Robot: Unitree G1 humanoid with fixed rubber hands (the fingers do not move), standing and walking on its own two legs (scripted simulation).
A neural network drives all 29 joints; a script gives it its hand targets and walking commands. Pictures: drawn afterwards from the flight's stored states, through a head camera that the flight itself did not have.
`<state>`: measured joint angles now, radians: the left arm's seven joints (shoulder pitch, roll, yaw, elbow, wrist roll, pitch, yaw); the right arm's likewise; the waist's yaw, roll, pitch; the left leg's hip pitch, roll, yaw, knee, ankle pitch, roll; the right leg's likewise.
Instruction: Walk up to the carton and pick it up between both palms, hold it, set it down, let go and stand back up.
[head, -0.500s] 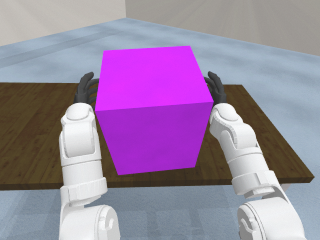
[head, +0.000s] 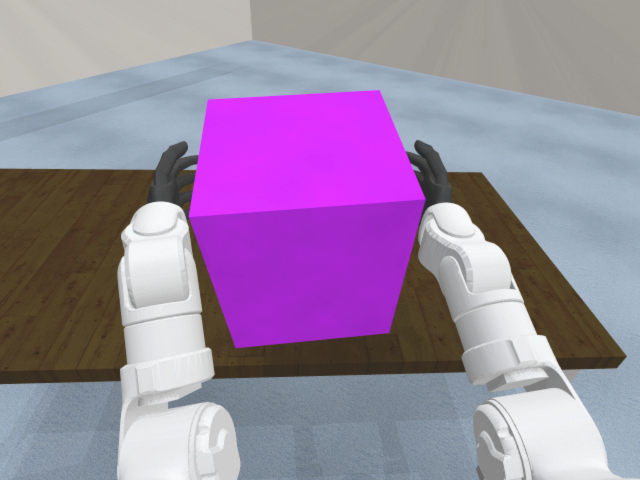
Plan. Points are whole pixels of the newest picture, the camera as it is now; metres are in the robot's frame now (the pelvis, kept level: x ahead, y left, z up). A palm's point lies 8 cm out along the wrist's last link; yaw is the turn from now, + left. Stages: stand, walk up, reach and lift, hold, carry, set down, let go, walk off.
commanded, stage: hold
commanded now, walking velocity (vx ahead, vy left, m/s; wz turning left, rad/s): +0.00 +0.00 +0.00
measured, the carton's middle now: (304, 224) +0.39 +0.01 +0.18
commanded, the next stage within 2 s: set down in 0.04 s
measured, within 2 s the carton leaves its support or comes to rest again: neither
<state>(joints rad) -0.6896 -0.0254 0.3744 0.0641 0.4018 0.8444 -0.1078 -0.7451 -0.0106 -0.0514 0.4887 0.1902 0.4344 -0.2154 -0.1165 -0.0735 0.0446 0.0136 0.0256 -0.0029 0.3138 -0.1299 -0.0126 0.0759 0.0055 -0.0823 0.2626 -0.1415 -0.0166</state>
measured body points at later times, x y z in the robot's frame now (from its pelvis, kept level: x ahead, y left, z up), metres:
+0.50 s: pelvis +0.01 +0.00 +0.00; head -0.04 +0.03 +0.45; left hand +0.40 +0.16 +0.21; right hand +0.39 -0.14 +0.21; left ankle +0.04 +0.12 -0.75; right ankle +0.02 -0.11 -0.75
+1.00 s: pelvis +0.02 +0.01 +0.00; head +0.00 +0.04 +0.45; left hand +0.42 +0.14 +0.16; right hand +0.40 -0.16 +0.16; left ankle +0.04 +0.12 -0.75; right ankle +0.02 -0.11 -0.75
